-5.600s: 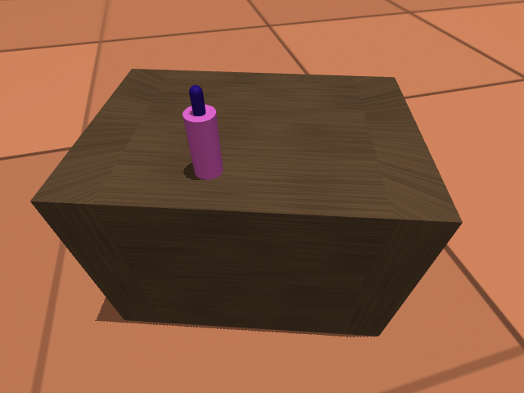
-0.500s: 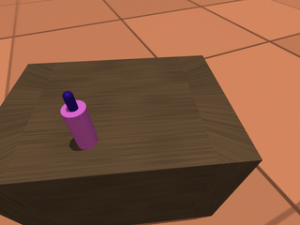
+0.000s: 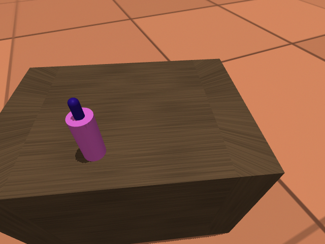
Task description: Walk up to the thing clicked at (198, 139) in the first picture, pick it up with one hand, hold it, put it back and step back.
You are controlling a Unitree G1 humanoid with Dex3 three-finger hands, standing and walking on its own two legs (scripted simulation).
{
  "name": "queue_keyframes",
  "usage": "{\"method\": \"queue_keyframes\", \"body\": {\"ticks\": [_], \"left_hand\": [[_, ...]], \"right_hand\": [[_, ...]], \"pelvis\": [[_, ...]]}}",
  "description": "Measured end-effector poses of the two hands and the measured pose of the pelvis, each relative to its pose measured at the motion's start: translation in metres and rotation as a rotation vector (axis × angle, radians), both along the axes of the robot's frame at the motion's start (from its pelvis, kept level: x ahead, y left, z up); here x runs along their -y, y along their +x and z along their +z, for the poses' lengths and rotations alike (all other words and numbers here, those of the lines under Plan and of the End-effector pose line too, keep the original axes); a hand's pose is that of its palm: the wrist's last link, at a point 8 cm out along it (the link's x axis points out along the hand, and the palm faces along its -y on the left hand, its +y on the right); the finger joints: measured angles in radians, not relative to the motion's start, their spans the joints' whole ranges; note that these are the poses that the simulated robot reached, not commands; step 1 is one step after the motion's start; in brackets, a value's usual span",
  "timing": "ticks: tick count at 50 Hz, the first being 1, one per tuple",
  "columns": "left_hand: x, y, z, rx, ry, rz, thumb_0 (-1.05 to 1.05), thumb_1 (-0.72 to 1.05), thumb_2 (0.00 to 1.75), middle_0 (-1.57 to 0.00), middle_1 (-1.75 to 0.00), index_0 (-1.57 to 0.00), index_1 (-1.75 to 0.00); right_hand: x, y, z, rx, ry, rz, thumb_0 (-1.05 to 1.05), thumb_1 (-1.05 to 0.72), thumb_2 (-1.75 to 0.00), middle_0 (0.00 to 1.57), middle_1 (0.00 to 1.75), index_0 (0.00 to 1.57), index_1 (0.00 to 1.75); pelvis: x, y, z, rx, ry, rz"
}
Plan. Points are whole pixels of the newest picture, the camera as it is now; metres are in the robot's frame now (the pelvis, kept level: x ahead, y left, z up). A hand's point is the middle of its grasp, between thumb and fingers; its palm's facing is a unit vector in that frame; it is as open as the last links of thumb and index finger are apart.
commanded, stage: stand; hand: left
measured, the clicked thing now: (85, 129) +0.45 +0.23 +0.03
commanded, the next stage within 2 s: rise first in 0.14 s
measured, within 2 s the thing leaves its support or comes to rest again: neither
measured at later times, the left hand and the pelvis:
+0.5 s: hand out of the picture +0.17 +0.25 -0.12, palm faces +0.17 -0.94 -0.31, open 11.3 cm; pelvis -0.01 +0.00 -0.01, yaw +0 degrees
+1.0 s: hand (49, 232) +0.19 +0.27 -0.01, palm faces +0.28 -0.89 -0.36, open 17.3 cm; pelvis +0.01 +0.01 -0.01, yaw +0 degrees
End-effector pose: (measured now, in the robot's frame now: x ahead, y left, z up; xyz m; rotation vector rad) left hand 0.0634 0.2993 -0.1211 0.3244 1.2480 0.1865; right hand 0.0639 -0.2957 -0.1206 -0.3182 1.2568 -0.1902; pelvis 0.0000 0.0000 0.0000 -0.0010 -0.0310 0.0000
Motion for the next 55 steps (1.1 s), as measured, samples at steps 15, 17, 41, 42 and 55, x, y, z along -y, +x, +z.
{"method": "queue_keyframes", "body": {"ticks": [15, 17, 41, 42, 55], "left_hand": [[0.003, 0.013, 0.002, 0.068, -0.008, 0.020, 0.01, 0.88, 0.87, -0.18, -0.28, -0.19, -0.27], [0.008, 0.030, 0.005, 0.167, -0.019, 0.037, 0.01, 0.83, 0.83, -0.16, -0.24, -0.16, -0.24], [-0.007, 0.093, 0.099, 0.699, 0.100, 0.052, 0.00, -0.34, 0.07, -0.05, -0.05, -0.05, -0.04], [-0.008, 0.094, 0.104, 0.719, 0.106, 0.047, 0.00, -0.37, 0.06, -0.04, -0.05, -0.05, -0.04], [-0.008, 0.093, 0.146, 0.874, 0.143, 0.001, -0.01, -0.51, 0.01, -0.04, -0.04, -0.05, -0.03]], "right_hand": [[-0.005, 0.013, 0.002, 0.083, 0.007, -0.025, 0.01, -0.89, -0.88, 0.19, 0.28, 0.19, 0.28], [-0.010, 0.030, 0.004, 0.179, 0.016, -0.039, 0.01, -0.84, -0.83, 0.16, 0.24, 0.16, 0.24], [-0.051, 0.089, 0.039, 0.515, 0.060, -0.010, 0.00, 0.34, -0.08, 0.06, 0.06, 0.06, 0.05], [-0.052, 0.090, 0.039, 0.520, 0.061, -0.009, 0.00, 0.37, -0.07, 0.06, 0.06, 0.06, 0.05], [-0.047, 0.086, 0.037, 0.514, 0.067, -0.017, 0.00, 0.51, -0.03, 0.06, 0.05, 0.06, 0.05]], "pelvis": [[-0.002, -0.002, -0.002, -0.010, -0.001, 0.000], [-0.002, -0.007, -0.004, -0.014, -0.001, 0.000], [-0.007, 0.006, -0.005, -0.029, 0.000, -0.004], [-0.008, 0.007, -0.005, -0.026, 0.000, -0.004], [-0.006, 0.008, -0.005, 0.006, 0.001, -0.002]]}}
